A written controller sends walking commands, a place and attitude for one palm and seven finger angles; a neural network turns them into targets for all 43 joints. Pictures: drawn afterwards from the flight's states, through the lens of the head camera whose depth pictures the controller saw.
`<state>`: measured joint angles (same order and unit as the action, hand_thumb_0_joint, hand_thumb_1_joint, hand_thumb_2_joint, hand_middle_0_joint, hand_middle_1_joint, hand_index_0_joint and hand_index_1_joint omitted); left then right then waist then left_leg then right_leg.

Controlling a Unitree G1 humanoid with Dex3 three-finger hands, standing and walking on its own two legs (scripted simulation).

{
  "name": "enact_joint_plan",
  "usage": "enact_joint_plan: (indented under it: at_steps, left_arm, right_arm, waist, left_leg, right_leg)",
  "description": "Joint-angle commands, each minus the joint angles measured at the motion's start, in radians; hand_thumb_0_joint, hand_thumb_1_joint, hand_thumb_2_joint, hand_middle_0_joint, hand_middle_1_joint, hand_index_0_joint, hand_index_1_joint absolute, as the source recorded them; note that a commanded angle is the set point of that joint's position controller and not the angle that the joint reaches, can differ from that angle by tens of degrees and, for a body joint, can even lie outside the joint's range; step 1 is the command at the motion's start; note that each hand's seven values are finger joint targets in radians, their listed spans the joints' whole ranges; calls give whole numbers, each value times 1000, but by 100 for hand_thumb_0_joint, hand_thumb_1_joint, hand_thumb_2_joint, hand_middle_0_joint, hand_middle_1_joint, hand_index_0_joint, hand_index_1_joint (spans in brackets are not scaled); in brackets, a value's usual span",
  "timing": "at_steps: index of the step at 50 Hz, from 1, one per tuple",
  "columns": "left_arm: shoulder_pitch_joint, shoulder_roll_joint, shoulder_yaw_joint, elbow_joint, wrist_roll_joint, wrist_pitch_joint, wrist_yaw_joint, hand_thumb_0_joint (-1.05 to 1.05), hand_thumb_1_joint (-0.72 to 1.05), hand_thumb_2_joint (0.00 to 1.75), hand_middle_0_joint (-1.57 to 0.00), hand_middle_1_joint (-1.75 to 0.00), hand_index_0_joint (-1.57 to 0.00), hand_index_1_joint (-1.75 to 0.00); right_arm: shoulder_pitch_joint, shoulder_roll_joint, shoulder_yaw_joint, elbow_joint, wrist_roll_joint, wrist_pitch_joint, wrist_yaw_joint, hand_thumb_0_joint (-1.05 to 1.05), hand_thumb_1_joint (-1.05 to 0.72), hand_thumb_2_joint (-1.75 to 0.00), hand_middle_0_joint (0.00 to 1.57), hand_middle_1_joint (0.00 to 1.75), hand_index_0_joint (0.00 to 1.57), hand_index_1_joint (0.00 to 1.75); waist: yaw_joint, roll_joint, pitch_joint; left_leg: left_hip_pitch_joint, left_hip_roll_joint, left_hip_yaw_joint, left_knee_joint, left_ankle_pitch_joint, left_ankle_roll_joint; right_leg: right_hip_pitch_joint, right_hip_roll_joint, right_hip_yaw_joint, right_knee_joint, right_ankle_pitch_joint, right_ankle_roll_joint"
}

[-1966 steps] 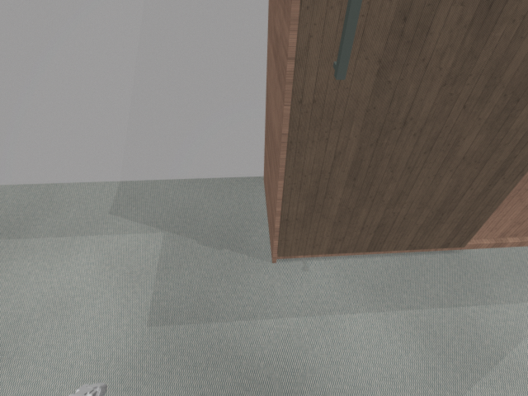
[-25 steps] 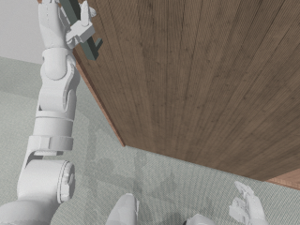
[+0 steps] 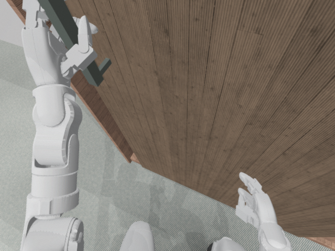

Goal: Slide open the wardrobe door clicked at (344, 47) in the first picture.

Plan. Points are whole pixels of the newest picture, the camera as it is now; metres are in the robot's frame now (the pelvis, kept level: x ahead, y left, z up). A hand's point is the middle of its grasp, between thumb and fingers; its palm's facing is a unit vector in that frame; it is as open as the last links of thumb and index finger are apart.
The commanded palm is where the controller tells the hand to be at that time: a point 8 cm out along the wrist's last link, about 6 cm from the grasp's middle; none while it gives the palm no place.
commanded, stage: step sideways, sliding the door along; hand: left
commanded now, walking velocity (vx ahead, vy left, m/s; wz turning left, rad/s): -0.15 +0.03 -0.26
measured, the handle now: (72, 15) +0.40 +0.23 +0.28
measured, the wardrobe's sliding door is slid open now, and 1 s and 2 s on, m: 0.09 0.36 0.54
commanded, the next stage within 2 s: none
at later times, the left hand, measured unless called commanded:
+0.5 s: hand (165, 79) +0.32 +0.07 +0.25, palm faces -0.09 -1.00 +0.00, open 7.3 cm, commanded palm +0.31 +0.09 +0.23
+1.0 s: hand (253, 107) +0.30 -0.04 +0.24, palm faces -0.09 -1.00 +0.01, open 7.2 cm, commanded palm +0.28 -0.01 +0.23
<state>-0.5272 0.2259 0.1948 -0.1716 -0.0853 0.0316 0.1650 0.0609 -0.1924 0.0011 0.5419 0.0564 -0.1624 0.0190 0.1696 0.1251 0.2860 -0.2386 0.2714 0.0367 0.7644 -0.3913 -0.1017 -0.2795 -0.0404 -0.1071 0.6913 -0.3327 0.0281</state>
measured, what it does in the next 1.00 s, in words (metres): steps to the right: left foot, then right foot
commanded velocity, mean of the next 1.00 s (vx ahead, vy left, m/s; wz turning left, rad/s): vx -0.26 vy -0.22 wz -0.19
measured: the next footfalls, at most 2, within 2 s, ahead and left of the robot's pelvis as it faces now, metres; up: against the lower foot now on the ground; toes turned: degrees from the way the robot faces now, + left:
left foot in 0.18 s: +0.02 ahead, +0.11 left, +0.00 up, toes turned +10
right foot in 0.64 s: +0.16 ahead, -0.12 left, +0.00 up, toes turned -13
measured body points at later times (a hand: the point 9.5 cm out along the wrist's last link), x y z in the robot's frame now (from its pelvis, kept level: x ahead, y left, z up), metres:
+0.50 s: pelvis +0.05 +0.00 +0.02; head +0.14 +0.02 +0.46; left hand +0.32 +0.13 +0.24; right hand +0.24 -0.20 -0.06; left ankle -0.02 +0.10 -0.71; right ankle +0.09 -0.12 -0.65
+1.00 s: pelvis -0.03 -0.10 +0.01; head +0.03 -0.11 +0.45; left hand +0.30 +0.01 +0.24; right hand +0.15 -0.36 -0.06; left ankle -0.04 +0.04 -0.72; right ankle +0.10 -0.14 -0.70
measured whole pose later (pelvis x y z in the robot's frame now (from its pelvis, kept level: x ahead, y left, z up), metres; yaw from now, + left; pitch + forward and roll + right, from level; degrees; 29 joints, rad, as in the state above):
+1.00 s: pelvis -0.03 -0.10 +0.01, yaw -9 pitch -1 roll +2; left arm -0.15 0.15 0.03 -0.43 -0.07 -0.11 0.16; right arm 0.07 -0.20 -0.02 0.54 0.00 -0.07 0.02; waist -0.03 -0.03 0.14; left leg -0.18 0.04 0.12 0.55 -0.36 0.03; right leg -0.49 0.09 -0.10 0.61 -0.14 0.08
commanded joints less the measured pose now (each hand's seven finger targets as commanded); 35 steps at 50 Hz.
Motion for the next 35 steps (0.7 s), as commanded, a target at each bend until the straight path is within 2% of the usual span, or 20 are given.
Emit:
enact_joint_plan:
  at_steps: [1, 3, 4, 6, 7, 8, 9, 10, 11, 13, 15, 17, 19, 24, 29, 31, 32, 33, 34, 35]
  left_arm:
    - [-280, 22, -317, -531, 28, -160, -95, 0, 90, 90, -45, -140, -45, -140]
    - [-248, -74, -406, -675, 23, -203, -96, 0, 90, 90, -45, -140, -45, -140]
    - [-243, -94, -416, -723, 20, -215, -86, 0, 90, 90, -45, -140, -45, -140]
    - [-206, -155, -478, -722, 32, -254, -96, 0, 90, 90, -45, -140, -45, -140]
    - [-181, -186, -524, -742, 34, -274, -104, 0, 90, 90, -45, -140, -45, -140]
    - [-144, -223, -566, -760, 24, -287, -111, 0, 90, 90, -45, -140, -45, -140]
    - [-77, -248, -617, -761, 35, -299, -120, 0, 90, 90, -45, -140, -45, -140]
    - [-44, -266, -619, -685, 53, -316, -130, 0, 90, 90, -45, -140, -45, -140]
    - [-107, -232, -600, -738, 69, -328, -140, 0, 90, 90, -45, -140, -45, -140]
    - [-124, -258, -630, -775, 74, -322, -144, 0, 90, 90, -45, -140, -45, -140]
    - [-62, -252, -624, -735, 79, -299, -143, 0, 90, 90, -45, -140, -45, -140]
    - [-21, -216, -591, -728, 86, -281, -143, 0, 90, 90, -45, -140, -45, -140]
    - [10, -143, -529, -726, 92, -277, -138, 0, 90, 90, -45, -140, -45, -140]
    - [139, -80, -459, -732, 85, -269, -128, 0, 90, 90, -45, -140, -45, -140]
    - [215, -54, -400, -743, 66, -253, -121, 0, 90, 90, -45, -140, -45, -140]
    - [235, -41, -379, -749, 60, -257, -125, 0, 90, 90, -45, -140, -45, -140]
    - [232, -44, -378, -755, 60, -259, -126, 0, 90, 90, -45, -140, -45, -140]
    - [237, -40, -373, -745, 61, -261, -126, 0, 90, 90, -45, -140, -45, -140]
    - [282, -49, -365, -715, 60, -248, -115, 0, 90, 90, -45, -140, -45, -140]
    - [343, -45, -376, -718, 50, -230, -109, 0, 90, 90, -45, -140, -45, -140]
  right_arm:
    - [-31, -91, -67, -122, 9, -38, -41, 0, -90, -90, 20, 30, 20, 30]
    - [-61, -74, -48, -118, 12, -55, -39, 0, -90, -90, 20, 30, 20, 30]
    - [-70, -74, -43, -108, 10, -65, -30, 0, -90, -90, 20, 30, 20, 30]
    - [-58, -79, -49, -108, -6, -44, -18, 0, -90, -90, 20, 30, 20, 30]
    - [-59, -84, -60, -121, -12, -33, -10, 0, -90, -90, 20, 30, 20, 30]
    - [-65, -116, -84, -154, -18, -32, 0, 0, -90, -90, 20, 30, 20, 30]
    - [-50, -128, -95, -193, -6, -24, 17, 0, -90, -90, 20, 30, 20, 30]
    - [-6, -127, -104, -199, 3, -28, 39, 0, -90, -90, 20, 30, 20, 30]
    - [-18, -140, -109, -210, -2, -41, 46, 0, -90, -90, 20, 30, 20, 30]
    - [0, -116, -73, -198, -12, -45, 43, 0, -90, -90, 20, 30, 20, 30]
    - [4, -120, -65, -194, -23, -34, 50, 0, -90, -90, 20, 30, 20, 30]
    - [5, -113, -59, -194, -25, -14, 47, 0, -90, -90, 20, 30, 20, 30]
    - [6, -105, -52, -189, -35, -6, 41, 0, -90, -90, 20, 30, 20, 30]
    - [-5, -76, -28, -182, -51, 15, 21, 0, -90, -90, 20, 30, 20, 30]
    - [-57, -55, -8, -175, -48, 10, 7, 0, -90, -90, 20, 30, 20, 30]
    - [-82, -56, -1, -182, -41, 0, 6, 0, -90, -90, 20, 30, 20, 30]
    - [-98, -57, 2, -184, -35, -4, 6, 0, -90, -90, 20, 30, 20, 30]
    - [-104, -54, 1, -186, -31, -10, 3, 0, -90, -90, 20, 30, 20, 30]
    - [-87, -48, -13, -185, -23, -10, 2, 0, -90, -90, 20, 30, 20, 30]
    - [-79, -39, -20, -202, -27, -18, 6, 0, -90, -90, 20, 30, 20, 30]
  waist:
    - [-143, -484, -587]
    - [-160, -393, -598]
    - [-171, -333, -609]
    - [-212, -304, -607]
    - [-220, -252, -625]
    - [-201, -75, -643]
    - [-163, 83, -720]
    - [-166, 5, -748]
    - [-176, -50, -692]
    - [-202, 16, -606]
    - [-192, 61, -525]
    - [-181, 108, -512]
    - [-184, 115, -501]
    - [-193, 165, -496]
    - [-188, 142, -435]
    - [-175, 73, -411]
    - [-169, 39, -392]
    - [-163, -33, -374]
    - [-149, -155, -384]
    - [-121, -367, -445]
  left_leg:
    - [-218, -245, -67, 457, -345, 71]
    - [-295, -235, -110, 365, -296, 90]
    - [-262, -225, -98, 198, -263, 94]
    - [-4, -216, 4, -185, 57, 73]
    - [201, -165, 28, -326, 373, 74]
    - [437, 41, -131, -342, 856, 153]
    - [580, 182, -191, -257, 1230, 231]
    - [579, 190, -147, -186, 1298, 280]
    - [557, 193, -74, -190, 1222, 258]
    - [505, 143, -23, -225, 1185, 208]
    - [484, 111, 24, -246, 1172, 163]
    - [494, 74, 88, -268, 1165, 132]
    - [519, 77, 110, -276, 1190, 118]
    - [562, 106, 155, -261, 1227, 116]
    - [367, 149, 147, -114, 1169, 133]
    - [209, 156, 100, -32, 978, 143]
    - [109, 137, 83, 6, 818, 143]
    - [21, 70, 91, 91, 536, 132]
    - [-48, -80, 105, 267, 68, 88]
    - [-78, -265, 29, 449, -367, 62]
  right_leg:
    - [369, -335, 475, -117, 1490, -128]
    - [459, -325, 433, -78, 1381, -182]
    - [459, -313, 412, -49, 1340, -184]
    - [288, -192, 253, 22, 1111, -120]
    - [146, -135, 202, 100, 894, -82]
    - [-115, -41, 128, 237, 314, -27]
    - [-252, -41, 142, 380, -175, -28]
    - [-288, -18, 164, 515, -266, -37]
    - [-352, 7, 167, 573, -231, -31]
    - [-416, -8, 127, 623, -200, -18]
    - [-455, -1, 78, 595, -160, -6]
    - [-431, 14, 7, 490, -101, 2]
    - [-396, 25, -26, 381, -48, 10]
    - [-324, 49, -54, 177, 42, 9]
    - [-98, 60, -29, 6, 199, -12]
    - [35, 38, -7, -39, 280, -18]
    - [98, 8, 22, -47, 345, -22]
    - [111, -58, 86, -71, 523, -40]
    - [102, -174, 268, -164, 976, -106]
    - [87, -270, 492, -312, 1142, -138]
